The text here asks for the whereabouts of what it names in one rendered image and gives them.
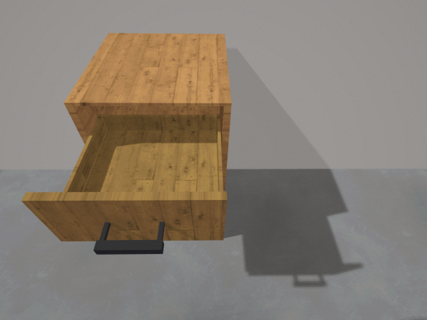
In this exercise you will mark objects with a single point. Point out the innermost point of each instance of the drawer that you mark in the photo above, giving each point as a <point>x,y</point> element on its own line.
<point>136,171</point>

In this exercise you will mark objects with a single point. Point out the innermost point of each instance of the cabinet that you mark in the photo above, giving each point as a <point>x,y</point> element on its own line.
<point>155,74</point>

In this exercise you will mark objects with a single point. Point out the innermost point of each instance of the handle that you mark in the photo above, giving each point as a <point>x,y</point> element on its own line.
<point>118,247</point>

